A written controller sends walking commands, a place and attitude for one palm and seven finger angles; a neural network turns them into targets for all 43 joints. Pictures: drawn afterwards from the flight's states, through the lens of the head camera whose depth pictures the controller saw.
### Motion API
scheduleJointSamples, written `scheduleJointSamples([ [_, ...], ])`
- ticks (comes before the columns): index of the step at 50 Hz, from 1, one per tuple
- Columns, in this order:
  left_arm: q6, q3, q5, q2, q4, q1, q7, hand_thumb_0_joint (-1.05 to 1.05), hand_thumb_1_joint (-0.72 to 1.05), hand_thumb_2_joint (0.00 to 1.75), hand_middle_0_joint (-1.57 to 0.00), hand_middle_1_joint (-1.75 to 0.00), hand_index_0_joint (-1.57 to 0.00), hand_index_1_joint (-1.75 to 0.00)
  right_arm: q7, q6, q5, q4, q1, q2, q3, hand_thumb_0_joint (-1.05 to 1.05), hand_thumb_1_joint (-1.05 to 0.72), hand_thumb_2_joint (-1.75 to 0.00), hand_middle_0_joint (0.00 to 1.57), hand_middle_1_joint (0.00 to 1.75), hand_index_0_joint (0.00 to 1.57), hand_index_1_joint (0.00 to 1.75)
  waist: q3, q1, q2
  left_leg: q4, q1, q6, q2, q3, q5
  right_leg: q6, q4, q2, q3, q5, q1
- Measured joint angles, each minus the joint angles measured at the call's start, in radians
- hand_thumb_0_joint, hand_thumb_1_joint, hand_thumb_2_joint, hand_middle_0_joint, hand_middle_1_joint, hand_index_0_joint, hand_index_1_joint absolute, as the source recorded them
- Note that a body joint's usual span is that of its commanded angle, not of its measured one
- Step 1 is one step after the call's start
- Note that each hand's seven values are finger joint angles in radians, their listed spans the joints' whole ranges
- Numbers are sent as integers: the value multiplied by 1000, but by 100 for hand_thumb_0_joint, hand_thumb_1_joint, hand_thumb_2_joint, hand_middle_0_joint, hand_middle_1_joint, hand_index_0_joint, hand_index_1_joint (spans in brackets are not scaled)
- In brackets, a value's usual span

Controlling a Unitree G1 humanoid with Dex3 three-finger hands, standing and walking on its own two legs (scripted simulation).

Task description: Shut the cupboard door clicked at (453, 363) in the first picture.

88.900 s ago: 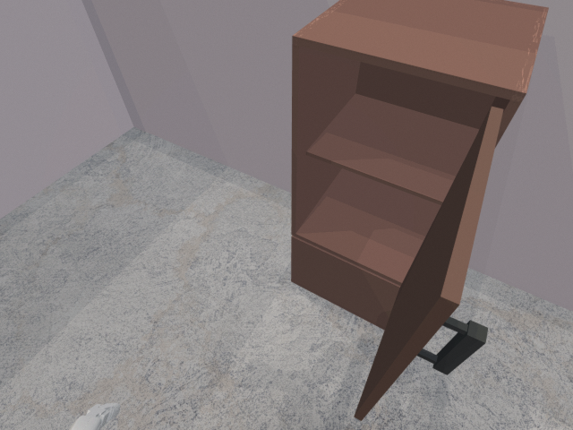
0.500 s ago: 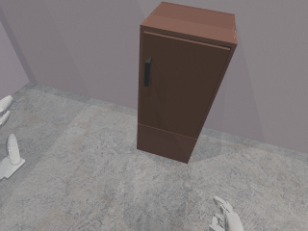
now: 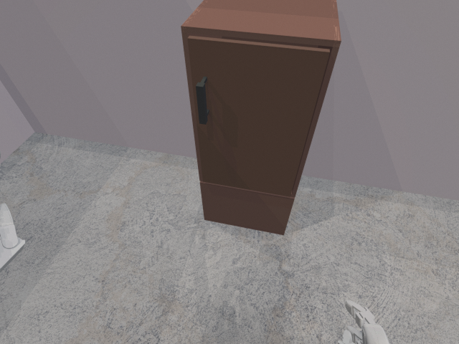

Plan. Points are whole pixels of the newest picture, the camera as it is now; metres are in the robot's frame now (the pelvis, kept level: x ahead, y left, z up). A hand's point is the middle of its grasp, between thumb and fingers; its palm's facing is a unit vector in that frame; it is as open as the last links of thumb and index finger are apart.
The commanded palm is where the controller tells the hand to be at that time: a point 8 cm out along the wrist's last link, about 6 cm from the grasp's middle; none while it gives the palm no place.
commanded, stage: stop stepping back and stand still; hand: left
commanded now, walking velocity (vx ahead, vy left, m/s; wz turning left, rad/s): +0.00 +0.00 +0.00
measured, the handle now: (203, 100) +0.77 +0.09 +0.00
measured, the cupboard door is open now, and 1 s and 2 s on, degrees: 0 0 0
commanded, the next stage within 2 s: let the arm hang, fingers relaxed in 0.08 s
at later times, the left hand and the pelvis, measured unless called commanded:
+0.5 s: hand out of the picture +0.01 +0.20 -0.17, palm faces +0.07 -0.98 -0.17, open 7.0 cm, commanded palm none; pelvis -0.03 +0.02 +0.00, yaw +3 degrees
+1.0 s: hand out of the picture -0.09 +0.19 -0.17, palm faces +0.06 -0.98 -0.16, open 7.4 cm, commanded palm none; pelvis -0.04 +0.04 +0.01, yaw +1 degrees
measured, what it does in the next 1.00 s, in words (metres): shifts its weight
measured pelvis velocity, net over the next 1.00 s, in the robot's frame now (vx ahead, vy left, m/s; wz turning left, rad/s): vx -0.04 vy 0.04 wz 0.02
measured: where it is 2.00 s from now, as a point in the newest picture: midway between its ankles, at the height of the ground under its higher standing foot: outside the picture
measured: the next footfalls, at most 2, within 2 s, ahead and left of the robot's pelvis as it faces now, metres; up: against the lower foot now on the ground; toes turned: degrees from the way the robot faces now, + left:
none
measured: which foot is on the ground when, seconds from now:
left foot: down 0.00-1.00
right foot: down 0.00-1.00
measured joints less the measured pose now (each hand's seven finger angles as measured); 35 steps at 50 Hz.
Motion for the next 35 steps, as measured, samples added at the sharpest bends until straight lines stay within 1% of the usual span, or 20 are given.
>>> scheduleJointSamples([
  [4, 5, -18, -6, -8, -7, 27, -6, 2, 88, 90, -21, -30, -21, -30, 3, 3, 1, -13, -11, 8, 12, 1, -90, -90, 20, 30, 20, 30, -8, 7, 9, -16, -2, 4, -2, 4, 9, 4, -17, -2, 3, 11, -3],
  [9, 20, -40, -8, -26, 7, 27, -11, 2, 88, 90, -22, -30, -21, -31, -4, 11, -1, -14, -12, 8, 19, 1, -90, -90, 20, 30, 20, 30, -19, 27, 17, -23, -2, 9, -5, -1, 16, 9, -35, -4, -1, 22, 4],
  [10, 13, -65, 8, -25, 57, -4, -23, 2, 88, 90, -22, -30, -21, -30, 13, -8, 1, 3, -14, -3, 16, 1, -90, -90, 20, 30, 20, 30, -24, 34, 26, -10, -17, 11, -7, -6, 19, 12, -25, -6, -8, 23, -5],
  [11, 29, -110, 26, -27, 142, -55, -48, 1, 89, 90, -21, -30, -21, -30, 34, -22, -3, 28, -21, -24, 12, 1, -90, -90, 20, 30, 20, 30, -29, 45, 39, 6, -31, 14, -12, -11, 18, 14, -9, -10, -15, 19, -17],
  [12, 62, -162, 40, -37, 248, -109, -74, 1, 89, 90, -21, -30, -20, -30, 50, -23, -9, 55, -31, -48, 9, 1, -90, -90, 20, 30, 20, 30, -37, 54, 56, 20, -44, 19, -16, -15, 11, 15, 9, -14, -20, 9, -30],
  [14, 136, -257, 57, -77, 494, -205, -114, 1, 89, 90, -21, -30, -20, -30, 65, -2, -21, 106, -57, -85, 7, 1, -90, -90, 20, 30, 20, 30, -46, 58, 82, 48, -64, 28, -26, -20, 2, 20, 48, -25, -27, -8, -51],
  [16, 196, -328, 67, -124, 736, -267, -138, 1, 90, 90, -20, -30, -20, -30, 70, 25, -30, 143, -74, -98, 8, 1, -90, -90, 20, 30, 20, 30, -42, 48, 84, 64, -69, 34, -35, -20, 0, 23, 77, -35, -29, -19, -61],
  [18, 238, -381, 69, -172, 938, -294, -149, 1, 90, 90, -20, -30, -19, -30, 70, 46, -38, 168, -74, -90, 10, 1, -90, -90, 20, 30, 20, 30, -27, 30, 62, 65, -64, 37, -43, -18, 4, 25, 94, -44, -29, -25, -61],
  [20, 261, -421, 68, -219, 1103, -298, -154, 1, 90, 90, -20, -30, -19, -30, 69, 62, -45, 195, -62, -72, 16, 1, -90, -90, 20, 30, 20, 30, -6, 14, 29, 53, -48, 38, -47, -18, 12, 28, 90, -47, -29, -22, -50],
  [22, 271, -453, 65, -263, 1234, -289, -158, 1, 90, 90, -20, -30, -19, -30, 66, 73, -47, 232, -39, -52, 26, 1, -90, -90, 20, 30, 20, 30, 17, 7, -3, 29, -30, 38, -45, -20, 25, 30, 64, -44, -30, -6, -31],
  [23, 269, -448, 59, -281, 1286, -282, -150, 1, 92, 90, -20, -30, -19, -30, 64, 76, -48, 254, -25, -41, 29, 1, -90, -90, 20, 30, 20, 30, 26, 8, -17, 14, -23, 38, -43, -23, 34, 28, 44, -41, -33, 5, -21],
  [24, 261, -427, 55, -281, 1325, -279, -135, 0, 96, 90, -21, -30, -20, -30, 61, 79, -47, 278, -8, -28, 32, 1, -90, -90, 20, 30, 20, 30, 34, 13, -30, -1, -19, 36, -41, -28, 43, 26, 23, -37, -37, 17, -13],
  [27, 247, -419, 57, -259, 1421, -259, -141, -1, 100, 90, -21, -30, -20, -30, 53, 90, -48, 350, 36, 2, 34, 1, -90, -90, 20, 30, 20, 30, 54, 30, -45, -45, -5, 34, -35, -37, 72, 23, -39, -28, -45, 54, 10],
  [30, 237, -424, 57, -253, 1500, -227, -147, -1, 99, 90, -21, -30, -20, -30, 45, 94, -44, 409, 68, 19, 30, 1, -90, -90, 20, 30, 20, 30, 66, 39, -35, -79, 8, 36, -36, -36, 92, 26, -82, -27, -43, 80, 25],
  [35, 228, -430, 56, -266, 1594, -177, -143, 0, 95, 90, -20, -30, -20, -30, 36, 89, -35, 471, 97, 41, 24, 1, -90, -90, 20, 30, 20, 30, 76, 38, -8, -122, 37, 45, -41, -22, 112, 35, -115, -33, -30, 101, 45],
])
